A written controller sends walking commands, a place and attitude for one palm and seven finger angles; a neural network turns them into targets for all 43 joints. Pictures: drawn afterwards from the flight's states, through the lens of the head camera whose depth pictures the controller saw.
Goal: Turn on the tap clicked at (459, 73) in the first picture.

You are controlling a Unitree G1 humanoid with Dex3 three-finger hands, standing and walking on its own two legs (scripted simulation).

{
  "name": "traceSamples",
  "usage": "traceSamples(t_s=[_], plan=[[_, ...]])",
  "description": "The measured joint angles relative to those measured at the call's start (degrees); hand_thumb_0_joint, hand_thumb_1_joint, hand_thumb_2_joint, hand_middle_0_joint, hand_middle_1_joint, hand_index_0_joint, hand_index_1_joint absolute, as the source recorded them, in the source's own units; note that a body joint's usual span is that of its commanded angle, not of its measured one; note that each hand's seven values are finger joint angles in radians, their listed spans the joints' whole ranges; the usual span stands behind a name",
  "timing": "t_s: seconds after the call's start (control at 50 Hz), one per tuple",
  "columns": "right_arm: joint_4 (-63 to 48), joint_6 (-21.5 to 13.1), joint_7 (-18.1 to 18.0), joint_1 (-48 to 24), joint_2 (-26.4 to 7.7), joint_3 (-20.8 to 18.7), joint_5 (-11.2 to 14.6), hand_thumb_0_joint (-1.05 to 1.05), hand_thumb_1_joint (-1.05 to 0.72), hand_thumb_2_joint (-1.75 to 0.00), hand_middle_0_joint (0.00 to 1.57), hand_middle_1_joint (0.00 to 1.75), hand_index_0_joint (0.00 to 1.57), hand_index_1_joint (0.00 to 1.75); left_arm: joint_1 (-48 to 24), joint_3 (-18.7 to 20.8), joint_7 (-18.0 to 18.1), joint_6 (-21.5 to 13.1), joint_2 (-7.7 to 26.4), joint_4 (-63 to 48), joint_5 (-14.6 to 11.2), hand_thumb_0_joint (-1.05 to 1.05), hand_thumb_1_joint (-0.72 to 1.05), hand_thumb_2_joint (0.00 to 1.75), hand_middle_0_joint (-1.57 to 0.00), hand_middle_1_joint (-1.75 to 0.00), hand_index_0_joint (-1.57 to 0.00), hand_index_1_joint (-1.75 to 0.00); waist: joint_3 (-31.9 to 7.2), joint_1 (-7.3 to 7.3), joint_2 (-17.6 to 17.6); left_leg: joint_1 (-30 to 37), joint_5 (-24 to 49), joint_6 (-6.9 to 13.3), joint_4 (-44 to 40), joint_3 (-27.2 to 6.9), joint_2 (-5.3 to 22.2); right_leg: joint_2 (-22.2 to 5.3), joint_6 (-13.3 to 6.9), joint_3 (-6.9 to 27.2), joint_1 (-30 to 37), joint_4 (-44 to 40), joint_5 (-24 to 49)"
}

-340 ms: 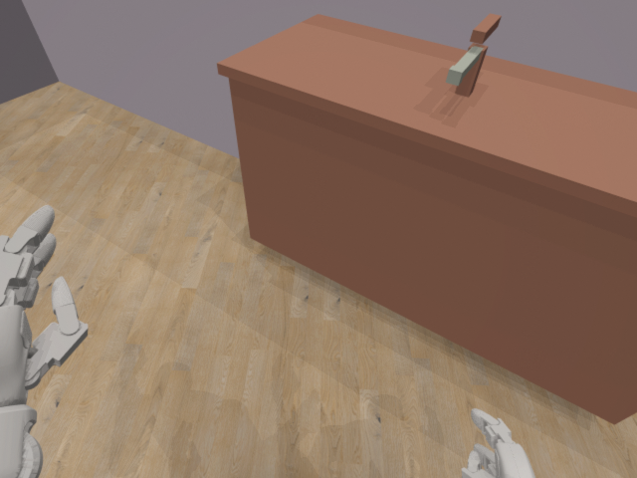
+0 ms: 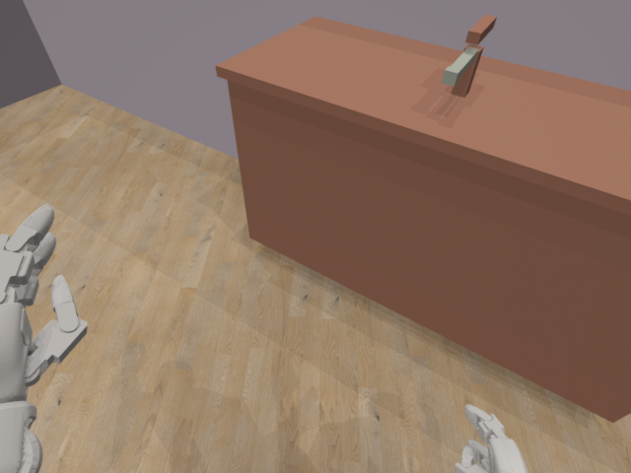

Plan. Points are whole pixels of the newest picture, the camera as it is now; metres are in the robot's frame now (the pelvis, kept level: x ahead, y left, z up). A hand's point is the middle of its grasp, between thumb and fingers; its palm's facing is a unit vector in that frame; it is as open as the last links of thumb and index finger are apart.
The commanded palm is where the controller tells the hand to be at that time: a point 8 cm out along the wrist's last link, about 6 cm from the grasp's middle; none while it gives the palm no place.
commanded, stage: look at it before walking up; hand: left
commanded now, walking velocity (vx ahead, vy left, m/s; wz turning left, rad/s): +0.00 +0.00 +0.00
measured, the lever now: (451, 76) +0.85 -0.22 +0.14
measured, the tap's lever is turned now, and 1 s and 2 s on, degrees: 0 0 0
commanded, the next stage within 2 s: walk around to get in front in 0.06 s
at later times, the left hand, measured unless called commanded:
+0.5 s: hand (38, 361) +0.18 +0.26 +0.15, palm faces +0.45 -0.79 -0.41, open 7.4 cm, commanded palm +0.12 +0.30 +0.18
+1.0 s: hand out of the picture +0.03 +0.30 +0.16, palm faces +0.71 -0.60 -0.37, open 7.4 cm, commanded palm -0.04 +0.31 +0.18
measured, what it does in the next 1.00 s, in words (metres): steps on the spot, turning left: left foot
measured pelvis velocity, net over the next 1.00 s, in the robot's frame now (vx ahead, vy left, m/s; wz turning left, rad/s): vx -0.07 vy -0.01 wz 0.40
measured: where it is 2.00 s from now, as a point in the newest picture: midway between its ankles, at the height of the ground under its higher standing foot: outside the picture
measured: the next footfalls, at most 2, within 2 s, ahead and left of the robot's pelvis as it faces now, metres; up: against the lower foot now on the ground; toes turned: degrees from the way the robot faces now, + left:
left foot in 0.92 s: -0.05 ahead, +0.12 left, +0.00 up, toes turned +25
right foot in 1.30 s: -0.03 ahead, -0.13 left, +0.00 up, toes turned +32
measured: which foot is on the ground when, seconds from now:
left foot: down 0.00-0.68, up 0.70-0.90, down 0.92-1.00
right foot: down 0.00-0.94, up 0.96-1.00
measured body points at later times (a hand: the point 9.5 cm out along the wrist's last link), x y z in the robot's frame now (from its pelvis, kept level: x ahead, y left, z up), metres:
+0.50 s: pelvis -0.02 +0.01 -0.01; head +0.00 +0.02 +0.44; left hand +0.15 +0.30 +0.17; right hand +0.16 -0.22 -0.09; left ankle +0.03 +0.11 -0.74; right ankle +0.04 -0.13 -0.74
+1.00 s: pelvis -0.07 -0.01 -0.02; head -0.07 +0.02 +0.43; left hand -0.01 +0.33 +0.18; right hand +0.18 -0.17 -0.08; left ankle -0.08 +0.11 -0.74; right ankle -0.02 -0.13 -0.70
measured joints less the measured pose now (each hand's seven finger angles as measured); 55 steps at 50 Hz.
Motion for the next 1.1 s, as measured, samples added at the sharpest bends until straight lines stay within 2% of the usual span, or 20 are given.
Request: traceSamples(t_s=[0.24,0.38,0.52,0.6,0.62,0.68,0.7,0.76,0.8,0.86,0.92,0.94,0.96,1.0,1.04,1.1], plan=[[-0.14,0.26,0.04,0.11,-0.34,-0.42,0.1,0.02,-0.9,-0.9,0.21,0.3,0.2,0.3,0.19,-0.12,0.04,0.04,0.12,0.14,-0.14,0.01,0.89,0.9,-0.21,-0.3,-0.21,-0.31,-0.07,-0.43,0.15,-0.18,0.07,-0.08,0.34,-0.27,0.12,0.12,-0.07,-0.27,0.08,-0.01,0.17],[-0.9,0.87,0.48,0.59,-0.84,-1.28,0.26,0.01,-0.9,-0.9,0.21,0.3,0.2,0.3,1.14,0.46,0.26,0.11,1.16,-1.71,-0.31,0.01,0.89,0.9,-0.21,-0.3,-0.21,-0.31,0.53,-1.66,0.05,-3.52,-0.41,0.3,3.6,-2.45,-1.03,-0.96,0.27,-2.47,-2.11,2.88,-1.14],[-1.14,0.59,0.12,0.79,-0.14,-1.34,0.39,0.02,-0.9,-0.9,0.21,0.3,0.2,0.3,2.72,2.68,0.69,0.23,2.63,-5.28,-0.44,0.01,0.89,0.9,-0.21,-0.3,-0.21,-0.31,1.86,-1.2,-1.09,-6.54,-0.72,0.91,6.6,-3.93,-3.01,-2.46,1.09,-3.26,-5.36,8.68,-3.99],[-0.54,-0.75,0.44,0.86,1.34,-1.08,-0.21,0.02,-0.9,-0.9,0.21,0.3,0.2,0.3,1.67,3.03,0.47,0.14,2.68,-5.69,-0.48,0.01,0.89,0.9,-0.21,-0.3,-0.21,-0.31,1.86,-1.26,-0.68,-7.82,0.49,0.53,6.42,-6.6,-4.02,-0.3,1.29,-1.77,-4.19,12.15,-11.73],[-0.32,-1.02,0.67,0.68,1.59,-0.93,-0.28,0.02,-0.9,-0.9,0.21,0.3,0.2,0.3,1.67,3.03,0.38,0.03,2.6,-5.87,-0.6,0.01,0.89,0.9,-0.21,-0.3,-0.21,-0.31,1.8,-1.17,-0.44,-8.17,0.91,0.31,6.23,-7.26,-4.16,0.25,1.15,-1.67,-3.12,10.58,-11.52],[0.27,-0.77,1.4,-0.66,1.3,-0.68,-0.04,0.02,-0.9,-0.9,0.21,0.3,0.2,0.3,2.09,2.3,0.08,0.26,1.77,-6.18,-0.76,0.01,0.89,0.9,-0.21,-0.3,-0.21,-0.31,2.43,-0.73,2.05,-8.71,1.7,-0.56,6.38,-9.35,-3.3,1.72,-1.0,-3.18,-1.71,6.7,-4.94],[0.31,-0.4,1.55,-0.86,1.25,-0.77,0.24,0.02,-0.9,-0.9,0.21,0.3,0.2,0.3,2.35,1.96,0.05,0.49,1.88,-6.3,-0.95,0.01,0.89,0.9,-0.21,-0.3,-0.21,-0.31,2.35,-0.69,2.27,-9.57,-0.28,-0.8,8.37,-8.75,-3.14,1.61,-1.56,-3.73,-1.66,6.68,-5.07],[0.26,0.62,1.33,-0.64,0.6,-1.3,0.3,0.02,-0.9,-0.9,0.21,0.3,0.2,0.3,2.24,0.72,0.02,0.87,2.03,-5.41,-0.99,0.01,0.89,0.9,-0.21,-0.3,-0.21,-0.31,2.02,-0.84,1.43,-13.36,-8.32,-1.96,22.94,-4.11,-3.07,-0.61,-2.04,-5.63,-1.31,7.19,-6.22],[0.14,1.38,0.77,-0.39,0.0,-1.41,0.2,0.02,-0.9,-0.9,0.21,0.3,0.2,0.3,2.09,0.55,0.02,1.12,2.02,-4.48,-0.56,0.01,0.89,0.9,-0.21,-0.31,-0.22,-0.31,1.92,-1.0,0.46,-13.12,-10.71,-2.31,26.75,-1.36,-2.1,-2.36,-1.77,-6.85,-0.78,7.21,-6.35],[-0.54,2.0,-0.26,0.17,-0.82,-1.55,-0.22,0.02,-0.9,-0.9,0.21,0.3,0.2,0.3,1.87,0.95,0.33,1.48,2.35,-4.14,-0.15,0.01,0.88,0.9,-0.21,-0.31,-0.22,-0.31,1.65,-0.91,-1.18,-9.17,-11.81,-1.92,21.29,1.32,-0.1,-4.72,-1.09,-8.78,-0.9,7.95,-6.62],[-1.81,1.75,-0.89,0.62,-2.13,-2.0,-0.63,0.02,-0.9,-0.9,0.21,0.3,0.2,0.3,1.74,1.41,1.08,1.69,2.18,-6.39,-0.4,0.01,0.88,0.9,-0.21,-0.31,-0.22,-0.31,1.51,-0.8,-1.91,-2.94,-6.67,-1.3,8.71,2.28,0.93,-6.69,0.03,-10.81,-2.62,11.19,-7.93],[-2.0,1.5,-1.04,0.24,-2.19,-2.3,-0.63,0.02,-0.9,-0.9,0.21,0.3,0.2,0.3,1.49,1.81,1.36,1.65,2.41,-7.34,-0.67,0.01,0.89,0.9,-0.21,-0.31,-0.22,-0.31,1.97,-0.79,-2.76,-2.56,-2.51,-0.53,6.71,2.58,0.19,-7.91,0.55,-10.71,-3.89,13.75,-8.76],[-1.96,1.3,-1.02,-0.43,-1.83,-2.54,-0.58,0.02,-0.9,-0.9,0.2,0.3,0.2,0.3,1.04,2.27,1.54,1.53,2.68,-7.8,-1.02,0.01,0.89,0.9,-0.21,-0.31,-0.22,-0.31,2.8,-0.46,-3.73,-2.96,-2.05,0.2,7.41,2.75,-0.69,-8.2,1.43,-8.87,-5.5,17.88,-11.47],[-1.65,0.28,-0.38,-1.23,-0.74,-2.71,-0.64,0.02,-0.9,-0.9,0.2,0.3,0.2,0.3,0.38,2.91,1.26,1.19,3.18,-7.71,-0.85,0.01,0.89,0.9,-0.21,-0.3,-0.21,-0.31,3.61,-0.52,-3.64,-3.67,-2.83,1.07,8.02,1.43,-1.09,-5.91,2.43,-5.37,-9.13,28.59,-17.71],[-1.26,-0.74,0.74,-1.41,0.47,-2.34,-0.32,0.02,-0.9,-0.9,0.2,0.3,0.2,0.3,0.03,3.03,0.72,0.97,3.62,-7.97,-0.47,0.01,0.89,0.9,-0.21,-0.3,-0.21,-0.31,3.74,-0.92,-2.68,-3.95,-1.88,1.14,6.66,-0.99,-0.88,-3.58,2.9,-4.2,-11.62,35.49,-18.53],[-1.42,-1.56,1.96,-0.94,1.83,-1.29,0.23,0.01,-0.9,-0.9,0.2,0.3,0.2,0.3,1.07,2.88,0.33,0.75,3.68,-9.38,-0.77,0.01,0.89,0.9,-0.21,-0.3,-0.21,-0.31,3.2,-0.76,-1.19,-4.12,0.91,0.67,3.89,-3.8,-0.46,-1.92,3.32,-4.18,-12.27,35.12,-16.25]])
